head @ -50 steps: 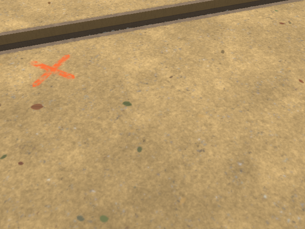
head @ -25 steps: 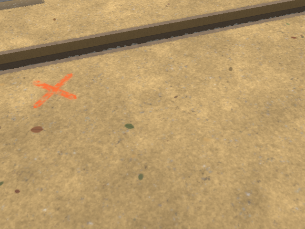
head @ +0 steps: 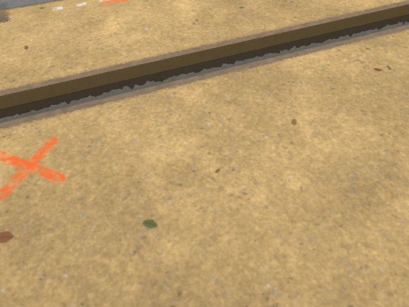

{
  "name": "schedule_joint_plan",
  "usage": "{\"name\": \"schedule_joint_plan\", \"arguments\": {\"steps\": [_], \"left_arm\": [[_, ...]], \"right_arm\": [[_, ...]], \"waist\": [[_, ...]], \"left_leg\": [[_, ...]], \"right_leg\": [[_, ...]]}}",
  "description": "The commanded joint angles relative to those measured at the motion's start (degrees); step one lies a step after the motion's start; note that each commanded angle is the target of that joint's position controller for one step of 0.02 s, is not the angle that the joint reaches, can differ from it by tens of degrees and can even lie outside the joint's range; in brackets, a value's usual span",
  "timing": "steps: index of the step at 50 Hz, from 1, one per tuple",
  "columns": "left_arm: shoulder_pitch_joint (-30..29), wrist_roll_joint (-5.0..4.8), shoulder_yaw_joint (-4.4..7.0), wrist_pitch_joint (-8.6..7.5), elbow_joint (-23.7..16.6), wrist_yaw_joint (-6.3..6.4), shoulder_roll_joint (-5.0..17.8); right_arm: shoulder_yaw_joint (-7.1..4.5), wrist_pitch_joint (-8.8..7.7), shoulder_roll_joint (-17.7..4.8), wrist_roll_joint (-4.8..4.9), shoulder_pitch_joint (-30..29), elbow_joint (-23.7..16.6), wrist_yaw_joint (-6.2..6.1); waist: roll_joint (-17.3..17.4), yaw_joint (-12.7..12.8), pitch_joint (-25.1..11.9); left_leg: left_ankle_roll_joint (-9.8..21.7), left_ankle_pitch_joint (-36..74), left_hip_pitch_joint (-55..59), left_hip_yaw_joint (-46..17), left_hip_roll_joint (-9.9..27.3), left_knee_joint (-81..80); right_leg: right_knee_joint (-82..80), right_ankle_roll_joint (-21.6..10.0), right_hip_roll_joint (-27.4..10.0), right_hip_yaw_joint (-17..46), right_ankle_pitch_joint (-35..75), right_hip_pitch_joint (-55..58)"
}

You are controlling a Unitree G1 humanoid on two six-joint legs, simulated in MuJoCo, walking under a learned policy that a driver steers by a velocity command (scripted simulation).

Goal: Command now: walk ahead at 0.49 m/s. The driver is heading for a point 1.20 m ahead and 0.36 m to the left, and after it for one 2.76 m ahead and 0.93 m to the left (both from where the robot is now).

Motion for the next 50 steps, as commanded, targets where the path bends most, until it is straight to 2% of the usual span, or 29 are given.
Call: {"name": "schedule_joint_plan", "arguments": {"steps": [1,6,10,13,14,15,16,17,18,19,20,21,22,24,27,30,33,36,39,40,42,43,44,45,46,47,48,49,50], "left_arm": [[2.91,0.79,0.96,0.6,-2.34,0.54,2.83],[-8.26,0.51,0.57,-0.15,-5.37,-0.22,1.8],[-14.44,-0.18,0.32,-0.56,-7.63,-1.54,2.19],[-13.87,-0.26,0.76,-1.27,-8.55,-2.5,3.86],[-10.8,-0.23,1.29,-1.5,-7.95,-2.59,4.91],[-3.9,-0.09,2.44,-1.6,-5.9,-2.42,6.79],[7.39,0.14,4.01,-1.65,-2.8,-1.95,10.45],[15.33,1.41,5.46,-1.29,-1.37,-1.71,16.69],[16.38,1.25,4.53,-1.23,-0.94,-2.11,13.89],[11.67,0.83,3.22,-1.39,-1.68,-2.27,9.81],[6.35,0.69,2.41,-1.27,-3.02,-2.3,7.43],[2.02,0.99,1.89,-1.22,-3.66,-2.54,5.85],[-0.1,1.26,1.39,-1.5,-3.8,-2.71,4.17],[0.56,1.61,1.45,-2.0,-2.34,-2.77,3.94],[3.46,2.18,2.06,-2.37,-0.24,-1.83,5.68],[4.4,2.27,2.04,-2.1,0.43,-0.82,5.9],[4.89,1.97,1.98,-1.9,0.77,-0.03,6.43],[8.16,1.62,2.14,-1.22,2.25,0.53,6.87],[10.1,1.13,2.48,0.09,3.11,0.77,7.58],[9.93,0.98,2.63,0.54,3.06,0.87,7.97],[7.98,0.84,3.02,1.24,2.13,1.23,9.52],[7.27,0.76,3.28,1.58,1.67,1.5,10.45],[6.19,0.77,3.47,1.99,1.17,1.71,11.22],[4.89,0.41,3.38,2.07,0.46,1.75,11.42],[5.59,1.41,2.61,1.24,-1.22,1.49,9.49],[10.04,1.68,0.2,-1.13,-3.93,0.14,1.39],[3.38,-0.44,1.24,-3.83,-5.35,-0.93,6.68],[-0.6,-1.93,1.48,-4.67,-6.95,-1.2,7.73],[-1.22,-1.03,1.53,-4.68,-6.69,-0.79,7.26]], "right_arm": [[-1.05,-1.0,-7.17,-0.04,-1.93,-2.74,-1.06],[-1.4,0.0,-9.34,0.84,3.41,-1.45,-2.22],[-1.55,0.82,-9.72,1.35,7.07,0.36,-2.25],[-2.03,1.64,-10.63,1.48,6.55,0.74,-2.51],[-2.15,1.93,-11.08,1.46,5.26,0.49,-2.55],[-1.91,2.24,-10.6,1.25,3.93,0.15,-2.53],[-1.05,2.32,-8.55,0.52,3.46,-0.76,-2.5],[0.69,1.42,-2.99,0.11,8.27,-2.08,-2.23],[1.12,-0.09,-2.49,1.04,9.96,-1.23,-1.9],[-0.34,-0.99,-8.38,2.5,5.93,-2.03,-1.57],[-0.57,-1.28,-9.36,2.82,1.74,-3.19,-1.58],[-0.72,-0.95,-8.46,2.36,-0.08,-3.28,-1.92],[-1.19,0.01,-7.98,1.9,0.08,-2.96,-2.24],[-1.07,1.83,-5.17,1.99,2.47,-2.02,-2.33],[-1.57,2.86,-4.8,2.09,-0.38,-3.28,-2.67],[-2.03,2.7,-4.72,1.68,-4.63,-4.99,-2.43],[-1.8,2.52,-3.84,1.34,-9.45,-6.73,-1.59],[-1.19,2.5,-2.55,1.2,-14.68,-9.33,-0.6],[-0.9,2.45,-2.07,1.38,-18.71,-12.41,0.59],[-0.92,2.43,-2.11,1.5,-19.38,-13.35,1.05],[-1.52,2.5,-3.25,1.68,-17.9,-14.45,1.7],[-2.2,2.67,-4.47,1.71,-15.21,-14.43,1.8],[-3.37,2.8,-6.61,1.87,-9.18,-13.43,1.76],[-5.28,2.88,-10.05,1.91,-0.06,-11.31,1.15],[-7.08,3.45,-15.75,1.64,7.73,-9.89,-0.38],[-7.19,2.98,-19.21,1.4,4.84,-11.88,-0.54],[-5.88,2.79,-14.46,0.76,6.94,-11.41,-0.51],[-5.1,2.33,-11.01,0.72,4.5,-11.62,-0.65],[-4.47,1.98,-9.06,1.14,-0.17,-12.59,-0.39]], "waist": [[4.6,2.8,2.24],[4.62,-1.14,2.43],[5.33,-3.17,3.65],[6.2,-1.37,2.93],[6.8,0.76,1.27],[6.36,4.53,-2.73],[3.92,8.92,-10.36],[-8.92,8.35,-18.46],[-14.36,7.88,-22.97],[-9.33,7.14,-15.37],[-5.27,5.7,-9.86],[-1.26,3.9,-6.18],[-1.49,2.25,-4.2],[-2.55,0.84,-3.03],[-1.24,0.96,-0.54],[-0.93,1.67,0.53],[-0.84,3.09,2.07],[0.09,5.17,4.14],[0.28,6.16,5.21],[0.02,5.89,5.22],[-1.82,3.77,2.84],[-3.38,1.92,0.3],[-4.2,-1.53,-3.34],[-2.92,-6.5,-8.16],[5.99,-8.38,-13.56],[17.24,-1.53,-20.3],[10.56,-5.57,-21.57],[8.06,-4.73,-13.98],[1.39,-1.38,-8.47]], "left_leg": [[10.18,4.77,-4.34,-12.9,16.43,-12.41],[7.21,5.22,1.38,-9.33,15.21,-11.42],[6.7,4.01,7.78,-9.67,17.75,-8.34],[5.47,7.49,12.01,-10.82,20.27,-4.14],[4.73,14.08,12.07,-10.27,20.01,-0.75],[3.43,23.43,10.94,-8.04,17.54,7.48],[1.46,22.81,3.89,-5.1,14.02,21.85],[-2.69,2.3,-18.2,-0.83,5.43,44.82],[-2.78,-24.86,-28.8,-8.34,2.02,55.88],[-1.52,-22.41,-33.97,-10.93,5.92,60.46],[-0.85,-17.01,-33.64,-9.27,9.16,59.13],[-1.11,-12.39,-31.1,-8.54,11.4,55.49],[-1.28,-9.38,-27.98,-8.83,13.18,51.96],[-1.94,-6.33,-24.04,-8.87,13.48,50.09],[-2.57,-0.51,-29.21,-11.52,12.39,45.95],[-3.07,7.28,-32.69,-12.6,10.99,37.64],[-3.06,13.33,-31.74,-9.53,10.42,28.99],[-2.47,13.45,-33.84,-6.98,10.48,23.72],[-1.5,8.39,-36.4,-4.07,10.15,20.78],[-0.96,5.88,-35.89,-2.79,9.73,20.14],[0.83,0.51,-28.94,1.19,6.81,19.42],[1.94,-2.24,-23.63,3.09,4.6,20.0],[3.43,-3.66,-15.34,4.03,2.31,19.47],[5.74,0.19,-1.17,2.65,0.68,14.57],[9.77,0.98,16.28,-14.15,11.12,12.86],[22.24,-3.39,33.21,-49.18,25.39,4.44],[20.21,-4.78,33.5,-49.42,24.59,0.08],[17.03,-1.96,27.16,-39.25,22.24,0.54],[14.47,3.54,17.05,-31.83,19.26,-0.05]], "right_leg": [[-6.98,1.94,-3.2,0.31,7.21,-2.83],[-26.5,2.61,-0.57,-2.18,19.25,-2.84],[-33.3,1.99,0.9,-2.78,16.92,-2.96],[-36.59,-0.35,1.95,-2.96,10.91,-0.02],[-37.65,-1.31,3.28,-4.13,9.56,4.89],[-38.83,-2.7,5.25,-5.72,9.31,14.16],[-37.69,-5.36,2.21,-2.32,10.34,29.98],[-40.23,-12.88,-12.1,20.84,4.78,51.84],[-48.94,-16.6,-16.99,39.35,-0.24,56.68],[-49.43,-13.83,-15.33,32.93,-1.97,50.45],[-50.21,-11.73,-12.99,23.77,1.8,42.2],[-52.4,-10.37,-10.63,17.24,5.92,34.43],[-54.49,-9.0,-8.31,12.16,8.74,29.65],[-57.25,-8.81,-6.74,6.48,13.23,25.04],[-58.7,-8.85,-6.63,0.8,19.2,25.67],[-59.58,-7.79,-6.54,-3.21,20.15,28.03],[-60.75,-6.41,-6.13,-7.29,19.36,29.2],[-59.94,-5.98,-7.7,-9.76,21.52,34.57],[-56.46,-5.77,-9.78,-11.48,26.47,41.19],[-54.77,-5.49,-10.29,-12.16,29.97,42.4],[-48.83,-4.33,-10.18,-14.34,47.03,42.45],[-43.68,-3.77,-10.04,-15.05,57.05,42.23],[-34.96,-3.04,-9.4,-15.64,63.04,40.57],[-22.27,-1.2,-6.98,-16.5,58.71,34.56],[-3.17,1.24,-3.21,-16.33,32.35,18.58],[17.06,4.35,10.43,-7.01,-17.68,-4.85],[19.41,2.33,7.6,3.62,-16.65,-11.13],[16.13,0.78,4.72,2.87,-12.13,-13.65],[9.75,0.75,2.01,2.28,-8.08,-10.74]]}}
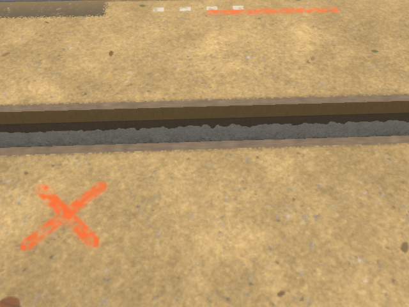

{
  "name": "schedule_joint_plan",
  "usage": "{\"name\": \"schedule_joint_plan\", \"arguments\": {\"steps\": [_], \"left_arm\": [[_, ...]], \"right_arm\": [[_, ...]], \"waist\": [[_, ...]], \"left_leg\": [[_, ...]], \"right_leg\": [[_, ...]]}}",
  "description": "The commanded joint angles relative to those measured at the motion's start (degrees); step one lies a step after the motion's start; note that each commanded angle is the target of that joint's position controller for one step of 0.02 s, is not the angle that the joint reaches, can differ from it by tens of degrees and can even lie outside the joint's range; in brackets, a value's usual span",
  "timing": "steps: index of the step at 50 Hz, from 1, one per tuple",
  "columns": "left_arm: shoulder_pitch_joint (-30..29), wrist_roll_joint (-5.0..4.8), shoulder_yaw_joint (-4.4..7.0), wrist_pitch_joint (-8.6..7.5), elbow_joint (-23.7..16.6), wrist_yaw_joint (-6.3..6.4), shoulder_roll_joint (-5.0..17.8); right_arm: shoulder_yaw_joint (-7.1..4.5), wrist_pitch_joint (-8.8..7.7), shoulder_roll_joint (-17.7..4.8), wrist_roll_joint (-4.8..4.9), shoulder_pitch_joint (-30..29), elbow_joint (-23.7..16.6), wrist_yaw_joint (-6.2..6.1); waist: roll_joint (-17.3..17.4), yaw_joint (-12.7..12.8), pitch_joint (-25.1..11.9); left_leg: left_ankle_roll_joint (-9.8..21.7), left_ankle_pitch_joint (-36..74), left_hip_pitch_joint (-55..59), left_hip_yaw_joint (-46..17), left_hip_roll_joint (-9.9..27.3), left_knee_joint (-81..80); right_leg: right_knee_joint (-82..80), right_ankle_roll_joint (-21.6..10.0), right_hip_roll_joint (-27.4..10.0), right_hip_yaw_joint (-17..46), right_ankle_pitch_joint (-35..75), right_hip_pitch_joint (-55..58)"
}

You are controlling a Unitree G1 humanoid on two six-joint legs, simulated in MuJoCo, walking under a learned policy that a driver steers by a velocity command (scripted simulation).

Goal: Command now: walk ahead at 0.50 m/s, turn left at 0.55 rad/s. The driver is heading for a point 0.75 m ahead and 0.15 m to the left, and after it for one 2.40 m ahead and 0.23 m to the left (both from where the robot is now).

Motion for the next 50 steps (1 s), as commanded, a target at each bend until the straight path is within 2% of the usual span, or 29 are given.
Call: {"name": "schedule_joint_plan", "arguments": {"steps": [1,2,5,7,10,13,15,17,18,19,20,21,22,23,24,25,26,28,32,37,41,43,44,45,46,47,48,49,50], "left_arm": [[-4.34,0.8,1.87,-2.83,-6.94,0.14,7.58],[-3.14,1.33,2.16,-1.89,-7.08,0.15,7.51],[-3.83,2.29,2.05,-0.15,-8.67,0.43,5.58],[-8.6,2.44,1.76,0.16,-10.52,0.69,4.91],[-14.98,2.02,1.12,-0.12,-12.47,0.25,3.49],[-19.14,1.15,1.2,-0.62,-14.43,-0.47,4.4],[-19.76,1.04,1.62,-1.21,-15.24,-1.03,5.9],[-18.0,0.89,2.18,-1.91,-15.27,-1.37,7.3],[-14.52,0.94,2.59,-2.23,-14.45,-1.3,7.86],[-8.73,1.5,3.4,-2.51,-13.19,-0.98,9.42],[0.19,2.39,4.27,-2.55,-12.4,-0.48,12.6],[6.0,3.01,5.32,-1.73,-10.44,-0.63,16.55],[5.23,1.57,4.26,-1.34,-11.09,-0.92,11.34],[2.72,1.33,3.25,-0.87,-11.95,-0.7,7.6],[-0.34,1.73,2.74,-0.32,-12.33,-0.63,6.79],[-2.23,1.91,2.37,-0.01,-11.92,-0.65,5.83],[-3.2,2.33,1.99,-0.02,-11.66,-0.64,5.07],[-3.22,1.85,2.16,-0.47,-10.86,-0.8,4.98],[-2.07,1.73,3.32,-0.96,-9.22,-0.72,8.04],[-1.09,1.24,3.85,0.16,-7.86,-0.02,10.17],[1.42,0.13,4.42,1.46,-6.52,0.07,12.16],[1.31,-0.65,4.8,2.12,-6.27,0.15,13.55],[1.17,-0.97,4.98,2.44,-6.12,0.19,14.47],[0.46,-1.11,4.7,2.89,-6.0,0.21,14.34],[1.47,-0.39,3.64,2.76,-5.96,0.31,11.9],[5.69,2.5,1.03,1.85,-8.53,-0.42,4.41],[5.14,0.53,0.7,-0.04,-8.9,-1.04,6.04],[-1.45,-2.11,2.1,-0.74,-10.2,-1.39,10.75],[-3.47,-2.15,1.73,-0.85,-10.89,-1.35,9.92]], "right_arm": [[-1.28,-0.86,-5.11,0.1,5.44,-2.63,-0.49],[-0.91,-0.79,-4.61,-0.26,3.94,-3.53,-0.74],[-1.57,-0.99,-7.49,-0.22,5.22,-3.83,-1.64],[-1.97,-0.86,-8.92,0.0,7.21,-3.64,-2.4],[-1.98,-0.22,-8.86,0.47,9.8,-3.38,-2.93],[-1.95,0.2,-8.92,0.69,12.22,-2.79,-3.01],[-1.83,0.53,-8.46,0.83,13.09,-2.62,-3.23],[-1.98,0.82,-8.79,0.59,12.34,-3.01,-3.52],[-1.86,0.97,-8.41,0.54,11.24,-3.47,-3.56],[-1.28,0.89,-6.84,0.33,10.23,-4.2,-3.43],[-0.07,0.6,-3.73,-0.51,9.59,-5.54,-3.1],[0.96,0.07,-0.45,1.16,18.28,-6.82,-3.03],[0.14,0.05,-6.4,1.87,18.97,-5.44,-3.16],[-0.82,0.44,-9.84,1.52,12.97,-5.93,-3.1],[-0.87,0.76,-9.33,0.84,9.78,-6.68,-3.13],[-1.0,0.77,-8.43,0.25,7.85,-7.42,-2.94],[-1.18,1.03,-7.43,0.53,8.35,-7.52,-2.62],[-0.88,1.77,-5.01,1.1,8.9,-7.82,-2.29],[-0.51,2.54,-3.71,0.51,5.04,-9.95,-2.16],[0.17,1.86,-2.56,0.53,-2.53,-11.69,-0.55],[0.26,2.01,-2.87,0.64,-7.49,-14.21,0.61],[-0.4,2.24,-4.04,0.36,-6.75,-14.9,0.84],[-1.15,2.4,-5.27,0.09,-3.59,-14.5,0.67],[-2.55,2.43,-7.37,0.07,4.8,-12.27,0.39],[-4.32,2.61,-10.92,0.37,14.63,-9.32,-0.57],[-5.16,2.39,-17.7,0.41,17.6,-8.58,-1.59],[-4.0,1.52,-15.99,0.33,19.03,-9.74,-1.08],[-2.82,0.8,-12.14,-0.16,17.2,-8.93,-0.46],[-2.23,0.54,-10.67,-0.02,13.9,-8.59,-0.35]], "waist": [[-1.74,-1.3,-7.94],[-0.88,0.41,-6.66],[0.58,1.41,-4.97],[1.69,0.0,-3.69],[3.94,-2.75,-3.39],[5.3,-4.52,-3.36],[5.61,-4.35,-3.65],[7.15,-2.8,-3.95],[7.91,-0.71,-4.85],[7.37,2.24,-8.39],[2.11,6.1,-16.02],[-17.83,2.73,-23.66],[-14.7,3.43,-20.9],[-8.22,4.98,-13.13],[-3.66,3.99,-8.59],[-3.15,2.88,-5.11],[-4.87,1.36,-3.89],[-6.55,0.66,-3.21],[-4.43,0.84,-2.63],[-3.68,3.42,-0.71],[-3.89,4.62,1.29],[-4.61,2.93,0.06],[-5.44,0.53,-2.17],[-4.66,-4.52,-6.55],[-2.39,-8.73,-11.73],[13.57,-4.83,-16.47],[12.75,-5.92,-27.35],[6.33,-7.58,-19.71],[5.67,-5.63,-13.33]], "left_leg": [[11.41,11.46,24.54,-25.04,16.2,-17.63],[11.18,13.27,19.41,-23.1,14.82,-19.2],[11.59,19.12,12.37,-19.47,13.12,-21.28],[10.27,19.21,10.64,-17.32,11.39,-21.34],[7.17,13.63,9.92,-15.79,8.67,-19.73],[6.02,9.19,12.04,-19.23,9.88,-17.64],[5.5,7.27,16.0,-22.98,11.32,-14.3],[4.75,8.06,18.37,-26.35,12.52,-10.98],[3.93,9.94,18.23,-26.81,11.75,-8.45],[2.26,12.93,16.3,-25.17,8.98,-2.23],[0.07,6.95,9.07,-20.4,5.46,13.09],[-3.79,-20.92,-11.65,-12.98,-2.46,31.29],[-4.36,-22.71,-19.53,-14.12,2.44,40.08],[-4.81,-17.23,-21.57,-13.23,4.53,42.59],[-5.27,-12.81,-19.85,-11.17,6.48,41.96],[-5.48,-10.01,-18.59,-10.86,8.0,39.36],[-5.42,-8.47,-15.97,-10.5,9.53,37.55],[-5.61,-7.2,-14.21,-8.63,10.46,35.03],[-6.72,-0.61,-17.59,-8.32,11.7,27.05],[-6.15,11.0,-14.67,-4.18,10.97,12.1],[-4.25,6.7,-13.59,-0.89,9.76,5.7],[-2.05,0.68,-8.97,1.47,7.11,3.64],[-0.76,-1.98,-3.35,2.99,4.76,2.77],[0.96,1.23,8.02,4.17,2.06,-1.43],[3.02,4.62,24.73,0.54,2.73,-2.53],[10.92,4.59,44.81,-26.46,18.99,-3.44],[17.64,-3.88,48.73,-48.86,27.14,-14.01],[14.08,-2.46,43.63,-40.53,25.05,-15.66],[11.75,1.1,35.65,-31.72,23.11,-15.23]], "right_leg": [[0.38,-0.91,-4.56,5.69,4.8,-24.14],[-1.91,-0.23,-5.4,5.75,6.09,-20.57],[-10.22,2.59,-5.03,3.92,9.95,-18.36],[-18.78,3.84,-3.77,3.08,16.59,-19.04],[-32.41,3.7,-0.77,2.74,27.25,-15.81],[-38.74,3.18,1.12,3.29,29.93,-13.54],[-41.87,2.22,1.57,4.65,27.27,-13.09],[-43.38,0.73,1.81,4.98,22.43,-10.31],[-45.3,-0.41,2.11,4.14,21.92,-5.73],[-46.4,-2.29,0.77,4.44,22.63,3.65],[-45.05,-6.1,-8.44,12.72,20.81,18.55],[-48.89,-15.74,-21.7,38.46,11.41,38.06],[-51.5,-15.3,-23.31,45.09,-0.83,36.81],[-52.52,-12.53,-20.69,36.12,-0.91,29.59],[-53.51,-10.83,-18.19,28.52,5.45,22.02],[-55.03,-10.3,-15.87,23.31,11.22,16.12],[-56.49,-9.55,-13.94,18.66,14.59,12.24],[-59.06,-9.96,-12.53,12.77,18.5,9.23],[-61.02,-11.44,-13.85,5.84,27.21,10.67],[-60.81,-9.16,-12.47,-3.45,29.27,12.52],[-58.81,-8.14,-14.95,-6.24,31.95,17.68],[-53.82,-7.28,-15.57,-7.87,45.7,19.65],[-48.45,-6.71,-15.3,-8.85,55.44,19.71],[-38.46,-5.43,-13.59,-10.8,60.04,17.58],[-25.2,-3.3,-11.22,-11.95,51.73,7.54],[-3.05,0.34,-3.53,-10.98,3.31,-16.9],[8.09,0.82,1.68,1.94,-10.56,-24.51],[9.81,0.12,-1.11,4.45,-6.06,-29.34],[6.58,-0.73,-3.61,3.5,-1.85,-29.57]]}}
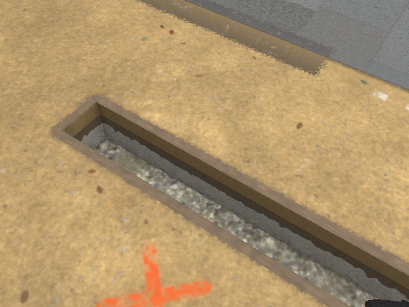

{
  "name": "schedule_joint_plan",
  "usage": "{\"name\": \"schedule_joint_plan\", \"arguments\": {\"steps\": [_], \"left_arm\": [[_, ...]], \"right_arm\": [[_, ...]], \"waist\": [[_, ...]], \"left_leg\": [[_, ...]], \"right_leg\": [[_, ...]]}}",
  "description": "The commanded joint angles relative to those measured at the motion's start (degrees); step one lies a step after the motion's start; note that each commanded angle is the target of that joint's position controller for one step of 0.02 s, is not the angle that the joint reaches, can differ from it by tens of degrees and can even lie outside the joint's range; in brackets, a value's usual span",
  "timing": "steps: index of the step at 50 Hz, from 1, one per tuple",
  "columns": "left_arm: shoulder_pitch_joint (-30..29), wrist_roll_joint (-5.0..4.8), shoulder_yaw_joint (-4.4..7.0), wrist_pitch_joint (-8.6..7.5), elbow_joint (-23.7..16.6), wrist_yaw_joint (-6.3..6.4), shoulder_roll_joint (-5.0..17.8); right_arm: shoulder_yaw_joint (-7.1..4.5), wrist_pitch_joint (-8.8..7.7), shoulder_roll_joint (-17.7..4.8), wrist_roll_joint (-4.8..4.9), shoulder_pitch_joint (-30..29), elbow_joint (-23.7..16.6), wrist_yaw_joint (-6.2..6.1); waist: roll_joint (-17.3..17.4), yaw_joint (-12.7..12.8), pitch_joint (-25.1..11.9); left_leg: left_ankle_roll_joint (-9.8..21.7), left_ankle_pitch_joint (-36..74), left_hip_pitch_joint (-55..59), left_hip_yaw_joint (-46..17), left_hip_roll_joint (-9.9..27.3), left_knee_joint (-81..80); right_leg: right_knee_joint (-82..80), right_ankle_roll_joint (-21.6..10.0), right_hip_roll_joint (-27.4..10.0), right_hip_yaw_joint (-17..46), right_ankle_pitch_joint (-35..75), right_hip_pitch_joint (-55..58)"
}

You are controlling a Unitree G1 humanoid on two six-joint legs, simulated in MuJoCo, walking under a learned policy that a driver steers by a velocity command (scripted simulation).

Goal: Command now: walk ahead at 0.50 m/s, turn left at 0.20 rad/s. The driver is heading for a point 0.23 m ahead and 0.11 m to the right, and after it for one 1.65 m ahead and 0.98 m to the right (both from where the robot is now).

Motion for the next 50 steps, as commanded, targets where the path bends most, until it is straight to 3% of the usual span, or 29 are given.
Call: {"name": "schedule_joint_plan", "arguments": {"steps": [1,2,5,9,16,20,23,24,25,26,27,28,29,30,31,36,37,39,40,41,42,43,44,45,46,47,48,49,50], "left_arm": [[-4.73,-0.12,0.8,-2.32,-6.49,-0.09,6.73],[-3.4,0.6,1.09,-1.5,-5.78,-0.09,6.81],[0.15,0.43,0.92,1.24,-4.39,-0.03,4.63],[-4.28,0.47,0.82,2.12,-5.74,0.27,3.34],[-14.11,0.65,-0.13,1.45,-10.45,-2.09,0.66],[-15.12,1.01,0.09,0.88,-14.09,-4.22,0.58],[-4.39,0.79,2.26,1.22,-13.32,-4.03,5.05],[4.77,0.84,3.91,1.23,-11.47,-3.27,8.38],[9.17,1.34,5.81,1.66,-11.53,-2.15,14.78],[6.83,0.29,5.03,1.11,-13.01,-2.23,14.61],[8.77,0.28,3.52,1.16,-13.02,-2.27,9.69],[6.74,0.73,3.09,0.98,-12.69,-2.26,8.49],[2.99,0.89,2.95,0.98,-13.13,-2.37,8.26],[-0.35,1.79,2.43,0.94,-14.04,-2.1,6.97],[-1.91,2.26,2.08,0.93,-14.65,-1.95,6.14],[-2.25,1.5,2.44,0.57,-12.83,-0.13,8.45],[-1.5,1.38,2.6,1.1,-12.16,0.34,9.06],[-0.76,1.73,3.06,2.13,-11.48,0.93,9.61],[-0.71,1.85,2.87,2.83,-11.77,0.89,8.82],[-0.75,3.05,3.21,2.69,-12.21,1.08,9.1],[-1.76,3.52,2.98,2.67,-13.55,0.93,8.67],[-3.15,2.87,2.89,3.0,-14.71,0.7,8.44],[-4.75,0.95,2.41,3.37,-15.43,0.41,6.47],[-3.03,-0.3,1.66,4.33,-15.43,0.2,5.06],[-6.58,1.61,2.2,4.06,-16.35,0.17,7.02],[-7.69,0.27,1.73,4.27,-16.96,0.55,6.0],[-11.28,0.12,0.93,3.48,-18.76,0.88,2.67],[0.61,0.94,-0.48,3.71,-18.37,1.11,-3.56],[6.77,-0.64,0.51,3.27,-17.28,0.98,0.35]], "right_arm": [[-2.2,-1.25,-7.66,-0.3,10.42,0.09,-0.17],[-1.52,-1.71,-5.77,-0.92,7.68,-0.15,-0.21],[-1.43,-3.35,-5.77,-1.52,6.83,1.29,-0.45],[-1.51,-3.97,-6.14,-2.28,9.39,4.21,-1.5],[-1.61,-3.6,-7.49,-1.64,12.49,8.22,-2.3],[-2.18,-1.81,-9.05,-0.67,12.7,9.65,-3.02],[-2.91,-0.47,-11.59,-0.49,9.64,8.84,-4.11],[-2.7,-0.61,-11.33,-0.17,9.34,8.56,-4.37],[-1.58,-1.31,-7.58,-1.6,14.59,7.01,-4.35],[0.16,-3.09,-3.57,-2.57,15.82,5.82,-3.01],[-1.01,-4.69,-8.38,-0.24,9.48,4.42,-1.77],[-0.84,-5.27,-8.64,1.16,4.87,2.57,-1.49],[-0.69,-5.37,-7.96,0.21,3.41,1.87,-1.99],[-1.21,-4.92,-9.07,-1.31,4.0,1.84,-2.62],[-1.3,-4.2,-8.85,-1.58,5.43,1.56,-2.72],[-0.51,-2.09,-6.36,-2.54,1.72,-0.33,-4.08],[0.09,-2.2,-4.58,-3.22,-1.48,-1.7,-3.64],[0.44,-2.46,-3.0,-2.93,-1.81,-1.15,-3.0],[0.3,-2.49,-3.6,-2.57,-1.54,-0.86,-2.64],[-0.64,-3.66,-5.85,-2.66,2.45,0.54,-1.7],[-1.59,-4.38,-7.94,-2.3,5.35,1.89,-0.8],[-1.91,-4.71,-8.26,-1.61,6.05,1.39,-0.34],[-1.58,-4.89,-7.16,-1.26,4.62,-0.09,0.05],[-0.77,-4.07,-5.25,-0.94,-1.51,-2.5,-0.54],[-2.29,-4.95,-7.97,-1.27,7.65,-0.64,-0.2],[-2.42,-4.8,-7.18,-1.39,9.91,-0.51,-0.49],[-4.09,-5.72,-12.42,-2.59,21.01,3.05,-0.08],[-4.14,-5.71,-13.8,-2.01,19.0,2.98,0.2],[-4.19,-5.5,-13.99,-1.07,16.34,3.04,0.77]], "waist": [[3.01,-5.5,-9.72],[3.73,-3.39,-8.01],[4.0,-0.95,-6.4],[2.93,-2.41,-2.3],[2.8,-6.79,2.0],[3.68,-6.14,1.17],[6.45,0.31,-6.16],[3.92,5.29,-11.44],[-6.97,4.34,-18.43],[-14.36,0.71,-25.13],[-8.49,4.59,-24.57],[-4.49,4.13,-16.64],[0.82,1.57,-10.53],[0.76,-0.44,-7.94],[-0.35,-2.19,-7.55],[-2.07,-2.68,-4.25],[-2.55,-1.76,-4.86],[-6.17,-1.28,-8.84],[-6.77,-1.19,-9.48],[-7.77,-1.99,-13.1],[-5.19,-3.66,-15.07],[-5.38,-4.59,-13.13],[-5.58,-5.03,-9.43],[-3.72,-2.99,-4.88],[-7.23,-8.05,-10.96],[-5.66,-10.7,-9.38],[-0.02,-14.62,-12.99],[14.39,-5.01,-13.17],[18.0,-0.21,-9.03]], "left_leg": [[11.45,7.11,29.32,-25.64,17.97,-18.59],[10.48,10.74,23.44,-21.03,16.07,-20.22],[10.3,14.37,17.13,-14.38,15.06,-25.12],[8.37,17.4,18.47,-6.76,14.29,-27.24],[4.06,18.1,25.45,1.92,14.69,-26.86],[3.55,30.04,32.69,3.36,17.59,-20.78],[1.05,56.07,33.26,6.41,16.25,-5.08],[-1.14,51.1,26.46,8.08,13.77,7.97],[-4.25,26.1,6.96,8.39,8.24,29.66],[-6.16,-20.53,-10.99,-2.41,-2.92,44.61],[-4.97,-18.4,-17.15,-10.33,0.92,47.18],[-4.23,-14.4,-18.3,-9.17,3.3,44.13],[-4.63,-11.03,-16.68,-8.06,5.41,39.11],[-5.25,-8.49,-13.05,-7.62,7.06,35.48],[-5.66,-7.38,-10.03,-7.78,7.86,33.62],[-8.82,1.48,-6.45,-6.33,7.36,15.26],[-8.77,5.78,-4.51,-5.26,5.92,10.9],[-9.17,14.07,2.66,-3.1,2.63,8.66],[-9.4,13.58,3.45,-3.1,1.92,8.46],[-8.56,18.01,4.83,-6.16,3.57,16.37],[-8.32,15.77,5.1,-3.32,2.39,23.54],[-7.43,10.65,3.29,-3.53,2.99,24.99],[-5.35,2.61,-0.89,-6.7,5.02,16.6],[-5.54,-9.41,-1.16,-1.78,0.93,4.17],[-4.43,1.33,12.38,-5.19,2.05,8.52],[-4.24,-2.35,12.67,-1.06,-0.43,-8.69],[-1.03,11.07,27.79,-7.79,6.51,-8.64],[4.87,27.1,35.38,-24.08,18.48,-10.05],[14.25,26.04,34.71,-41.75,28.27,-16.03]], "right_leg": [[8.9,-1.65,-3.3,5.35,5.49,-28.56],[5.82,-1.57,-4.73,6.01,8.65,-24.61],[2.32,-0.5,-4.94,6.32,14.03,-20.43],[-7.15,0.78,-2.73,9.61,24.83,-26.56],[-25.9,-1.94,-0.49,4.75,35.67,-27.69],[-28.07,-4.68,0.99,1.12,25.5,-28.32],[-28.86,-8.28,6.61,-3.49,18.22,-13.25],[-33.02,-10.85,7.43,-0.83,23.51,2.2],[-32.95,-17.67,-5.53,20.99,21.1,22.69],[-42.74,-26.21,-14.49,50.22,14.15,35.4],[-45.22,-22.87,-13.79,46.78,11.39,36.09],[-45.26,-20.0,-12.14,37.95,15.99,28.46],[-45.57,-18.4,-9.9,31.56,24.57,18.78],[-46.15,-17.99,-7.75,26.34,33.17,11.75],[-47.21,-18.05,-6.32,24.88,34.91,7.53],[-50.16,-17.26,-2.56,18.22,37.86,-2.66],[-49.15,-15.98,-0.77,16.67,38.67,-3.32],[-46.67,-14.92,1.38,14.59,40.54,-4.79],[-45.38,-14.67,1.52,14.8,40.3,-4.22],[-41.97,-15.32,-2.21,18.59,42.71,-1.44],[-40.18,-16.15,-2.97,19.9,43.34,-0.75],[-38.12,-16.54,-2.86,21.93,42.2,-0.91],[-35.98,-15.47,-2.51,24.41,41.21,2.0],[-36.04,-14.48,-0.04,23.85,42.43,1.57],[-29.14,-14.58,-1.78,27.11,50.85,0.2],[-22.1,-12.22,2.72,23.73,49.61,0.88],[-4.99,-10.21,4.78,22.9,38.03,-6.52],[8.44,-7.72,12.72,20.35,-3.54,-20.94],[18.54,-6.15,12.32,16.02,-8.01,-35.88]]}}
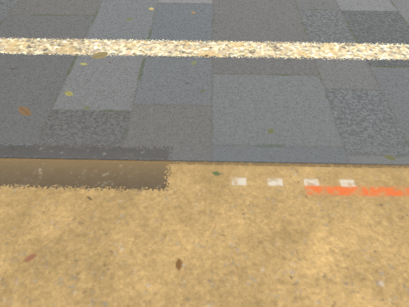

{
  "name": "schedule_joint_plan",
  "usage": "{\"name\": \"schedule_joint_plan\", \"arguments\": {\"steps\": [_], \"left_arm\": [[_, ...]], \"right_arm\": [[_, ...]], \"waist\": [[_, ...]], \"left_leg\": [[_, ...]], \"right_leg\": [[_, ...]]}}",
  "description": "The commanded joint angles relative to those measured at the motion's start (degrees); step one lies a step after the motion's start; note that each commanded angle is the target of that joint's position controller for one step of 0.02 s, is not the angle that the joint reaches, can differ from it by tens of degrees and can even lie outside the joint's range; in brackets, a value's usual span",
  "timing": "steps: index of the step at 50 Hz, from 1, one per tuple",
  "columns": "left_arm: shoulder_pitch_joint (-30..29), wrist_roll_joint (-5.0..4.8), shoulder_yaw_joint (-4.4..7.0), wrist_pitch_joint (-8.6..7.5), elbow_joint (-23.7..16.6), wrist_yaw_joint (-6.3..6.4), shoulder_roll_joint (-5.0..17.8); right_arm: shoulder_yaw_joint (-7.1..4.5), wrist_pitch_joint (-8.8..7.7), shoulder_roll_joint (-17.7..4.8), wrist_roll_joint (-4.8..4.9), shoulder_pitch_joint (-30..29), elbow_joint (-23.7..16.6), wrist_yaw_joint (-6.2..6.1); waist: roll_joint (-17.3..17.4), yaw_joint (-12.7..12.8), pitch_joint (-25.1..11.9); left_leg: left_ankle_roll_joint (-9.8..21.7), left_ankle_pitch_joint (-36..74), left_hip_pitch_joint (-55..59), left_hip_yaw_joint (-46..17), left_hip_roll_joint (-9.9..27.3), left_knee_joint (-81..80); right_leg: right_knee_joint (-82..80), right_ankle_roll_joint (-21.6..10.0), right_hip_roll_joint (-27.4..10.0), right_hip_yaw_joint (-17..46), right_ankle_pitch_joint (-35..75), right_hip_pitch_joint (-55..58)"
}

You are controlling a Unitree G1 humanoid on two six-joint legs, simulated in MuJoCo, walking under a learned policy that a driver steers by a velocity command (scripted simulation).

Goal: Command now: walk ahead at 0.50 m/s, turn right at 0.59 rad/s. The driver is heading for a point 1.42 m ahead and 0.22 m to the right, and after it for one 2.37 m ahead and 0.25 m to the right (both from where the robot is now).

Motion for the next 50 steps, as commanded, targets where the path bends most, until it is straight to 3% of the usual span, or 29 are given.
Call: {"name": "schedule_joint_plan", "arguments": {"steps": [1,3,5,7,9,11,12,13,14,15,16,18,20,21,22,23,24,25,27,28,31,33,38,41,44,47,48,49,50], "left_arm": [[2.15,-1.56,1.14,-0.72,-5.46,0.45,5.35],[-4.4,-0.99,1.73,1.27,-6.25,0.6,6.36],[-8.73,-1.01,0.01,-0.23,-7.44,-0.34,1.8],[-10.97,-0.2,0.35,-0.83,-6.63,-0.93,1.71],[-16.92,-2.6,1.64,-1.5,-7.25,-1.1,3.45],[-21.36,-2.77,1.48,-1.5,-7.54,-1.99,2.93],[-20.88,-2.48,1.05,-1.19,-8.2,-2.26,2.4],[-24.89,-1.27,0.66,-1.36,-8.57,-2.25,1.25],[-25.44,1.41,-1.65,-1.82,-8.65,-3.0,-2.68],[-27.06,2.52,-2.22,-2.81,-8.96,-3.65,-5.03],[-25.22,1.65,-1.94,-3.88,-7.49,-4.33,-5.0],[-21.78,0.78,-0.66,-5.72,-6.58,-4.66,-0.86],[-14.08,2.08,1.26,-4.97,-4.89,-3.63,4.95],[-4.92,2.14,2.9,-3.91,-2.85,-3.52,7.82],[4.49,2.52,3.76,-2.68,-1.13,-2.97,8.46],[4.11,2.36,4.05,-3.22,-2.34,-3.29,11.26],[6.01,2.72,4.08,-3.05,-2.96,-2.68,9.99],[3.1,2.9,3.07,-3.18,-3.57,-2.0,7.08],[2.65,1.5,1.37,-4.89,-1.85,-2.01,3.78],[4.02,1.7,0.58,-5.08,0.03,-1.85,2.52],[-4.43,0.39,-0.3,-3.8,-0.52,-0.75,2.04],[-4.5,1.14,-1.1,-5.24,0.26,-0.97,2.03],[2.82,0.02,-0.97,-6.49,5.79,-0.99,4.57],[5.79,0.28,-1.22,-4.75,8.72,-0.95,5.47],[5.68,0.87,-1.5,-3.32,10.26,-0.68,5.51],[1.0,0.96,-1.54,-2.41,9.29,-0.09,6.61],[0.49,2.04,-2.34,-2.32,7.41,-0.32,4.79],[8.81,2.97,-3.38,-3.08,8.37,-0.87,1.18],[15.26,1.85,-3.7,-3.08,11.02,-1.28,2.12]], "right_arm": [[-3.8,-0.7,-9.7,2.79,8.99,0.61,0.82],[-1.66,-0.93,-4.77,3.7,4.04,0.38,0.91],[-1.69,-1.0,-5.53,1.99,7.35,2.54,-0.14],[-2.26,-1.35,-7.53,-0.48,9.81,3.89,-1.16],[-2.15,-2.16,-6.45,0.23,14.52,4.82,-2.06],[-2.02,-1.96,-5.62,1.2,18.69,6.09,-2.67],[-1.72,-0.6,-4.83,2.2,18.07,6.33,-2.32],[-1.08,-0.01,-3.19,1.29,17.5,6.5,-2.08],[-1.06,1.51,-5.05,1.31,10.89,5.38,-2.77],[-1.78,2.18,-6.35,1.69,13.74,7.01,-4.11],[-1.38,1.21,-7.91,1.89,13.93,7.2,-4.31],[-1.76,0.92,-10.66,2.2,12.42,7.23,-3.57],[-2.39,1.9,-12.49,2.57,14.65,7.45,-3.61],[-2.88,2.26,-12.92,3.1,17.05,8.06,-3.27],[-2.43,2.52,-9.92,1.95,17.13,6.22,-3.48],[1.11,1.66,-1.93,0.99,17.03,1.41,-2.32],[-0.61,0.0,-8.39,1.52,11.21,-0.95,-2.3],[-1.11,-0.55,-8.92,3.62,5.94,-1.57,-2.28],[-1.59,-0.83,-8.4,2.49,4.99,0.62,-2.81],[-0.87,-0.25,-7.04,2.08,6.48,1.1,-2.67],[1.65,0.95,-2.88,0.82,8.17,-0.6,-2.17],[1.94,0.85,-4.46,-1.33,2.13,-2.22,-2.29],[2.59,0.32,-3.59,-0.46,-10.35,-5.38,-2.3],[2.73,0.14,-3.09,0.46,-13.86,-6.5,-0.94],[1.47,0.93,-5.62,0.32,-10.41,-5.69,-0.17],[0.65,0.22,-7.88,-0.45,-1.1,-2.99,-0.62],[0.77,-0.12,-9.18,-1.43,3.69,-2.1,-0.97],[1.38,0.22,-10.27,-2.62,2.86,-2.82,-1.26],[2.25,1.37,-4.93,-1.85,5.27,-1.99,-1.01]], "waist": [[10.8,1.28,4.25],[0.17,1.31,11.51],[2.51,-0.48,10.87],[3.82,-1.89,8.99],[9.04,-3.27,11.45],[10.54,-4.73,15.39],[8.1,-4.11,15.32],[5.65,-3.98,17.35],[1.01,-2.51,17.1],[2.77,-3.87,16.41],[3.38,-3.25,14.83],[7.45,0.93,12.67],[13.27,4.94,6.33],[12.2,8.57,1.53],[10.78,10.09,-6.8],[-1.13,5.78,-14.89],[6.83,7.33,-21.84],[4.93,6.73,-14.61],[8.03,2.56,-5.68],[3.67,0.54,-1.37],[2.32,-4.23,3.17],[1.45,-2.22,3.99],[0.18,5.08,4.68],[-0.45,6.7,5.09],[-2.1,4.67,3.38],[-1.67,-1.76,-1.79],[1.36,-2.65,-9.65],[13.77,0.95,-14.21],[15.34,0.89,-21.22]], "left_leg": [[19.02,20.65,22.47,-41.75,27.61,-18.28],[14.34,7.45,9.41,-26.52,21.78,-20.19],[11.16,9.93,11.63,-20.26,18.38,-22.34],[10.43,14.63,16.12,-14.63,17.8,-19.43],[7.37,8.44,26.61,-12.03,17.55,-21.48],[7.11,2.27,29.96,-11.72,18.84,-23.28],[6.61,2.32,25.64,-8.82,16.72,-27.01],[5.71,4.81,20.34,-4.87,15.5,-27.72],[3.52,13.02,4.62,3.86,12.56,-32.16],[2.24,14.27,-2.86,6.65,11.77,-34.72],[3.66,19.18,-0.01,6.57,13.36,-36.3],[1.74,49.74,14.26,10.46,13.22,-30.04],[0.69,78.65,25.39,11.66,13.56,-13.05],[-0.6,77.84,25.54,12.74,12.47,-0.3],[-0.23,48.83,9.68,8.12,12.57,13.51],[-4.13,-3.92,-21.15,-2.14,2.04,35.67],[-0.86,0.6,-20.57,-12.19,1.8,38.76],[0.81,4.0,-22.18,-12.13,4.64,36.89],[1.99,5.45,-18.27,-10.58,5.39,42.05],[1.0,1.01,-19.92,-8.31,4.94,52.02],[-1.32,8.23,-20.66,-6.38,9.45,40.88],[-2.25,16.14,-17.27,-4.35,9.58,32.94],[-0.96,29.73,-18.48,-1.83,7.12,5.81],[0.8,33.3,-14.64,-0.67,4.25,-4.13],[2.35,29.02,-9.48,-2.09,2.12,-9.27],[4.61,35.0,2.22,-2.04,1.53,-19.77],[7.14,52.82,17.49,-6.73,8.15,-13.98],[16.44,81.47,34.36,-20.32,21.78,-7.42],[21.56,77.29,37.8,-29.26,27.29,-8.49]], "right_leg": [[32.92,0.3,-4.23,-3.24,-1.45,-36.89],[23.24,1.11,-9.05,-2.32,5.97,-33.39],[16.74,1.79,-9.17,-3.49,12.5,-32.35],[15.34,2.47,-8.45,-5.38,22.95,-34.51],[11.48,2.14,-9.0,-2.5,20.72,-45.43],[8.43,2.41,-8.48,-2.76,19.79,-51.36],[1.61,3.09,-7.29,-4.55,22.21,-45.44],[-2.6,3.88,-6.26,-8.74,27.45,-40.27],[-13.41,3.12,-4.03,-16.21,38.25,-21.04],[-15.0,2.3,-1.77,-19.86,47.37,-7.47],[-14.82,0.69,-1.65,-20.98,44.38,-4.12],[-18.39,-3.16,-1.55,-20.73,35.68,-7.99],[-26.28,-5.96,2.69,-24.21,27.23,-1.94],[-33.53,-8.12,3.37,-23.18,31.37,9.4],[-29.0,-9.01,-6.16,-8.59,34.63,32.57],[-28.21,-21.92,-22.2,22.27,25.16,57.69],[-37.41,-19.11,-22.34,31.68,7.56,51.39],[-39.64,-16.24,-20.49,25.0,7.1,44.42],[-41.13,-13.16,-16.76,16.24,26.55,28.53],[-42.67,-13.41,-15.51,12.99,32.1,20.45],[-44.68,-12.64,-11.86,2.97,27.23,3.81],[-47.31,-12.88,-10.88,1.81,34.99,-2.71],[-46.51,-9.0,-11.08,-1.52,43.08,8.31],[-43.45,-5.96,-12.46,-2.4,48.52,13.38],[-38.03,-4.28,-13.96,-1.65,55.04,19.59],[-22.51,-0.82,-11.08,-2.75,63.98,24.34],[-11.98,-0.03,-8.63,-2.42,50.66,16.96],[4.45,4.39,-0.72,-4.5,7.76,-0.77],[11.73,6.1,-0.49,-3.65,-10.82,-6.33]]}}
Velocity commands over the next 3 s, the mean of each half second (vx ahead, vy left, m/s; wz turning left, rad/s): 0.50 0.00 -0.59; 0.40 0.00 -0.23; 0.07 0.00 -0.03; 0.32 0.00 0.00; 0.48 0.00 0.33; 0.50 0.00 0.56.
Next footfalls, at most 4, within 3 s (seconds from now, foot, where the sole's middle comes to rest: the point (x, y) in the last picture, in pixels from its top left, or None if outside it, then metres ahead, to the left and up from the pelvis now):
0.42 right None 0.46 -0.16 -0.75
0.96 left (237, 244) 0.79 -0.10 -0.75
1.36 right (299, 283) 0.63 -0.30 -0.75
2.16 right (327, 202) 0.98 -0.47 -0.75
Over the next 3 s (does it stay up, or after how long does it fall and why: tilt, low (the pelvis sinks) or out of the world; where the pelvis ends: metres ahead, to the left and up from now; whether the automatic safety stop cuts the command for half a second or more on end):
stays up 1.29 -0.35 0.03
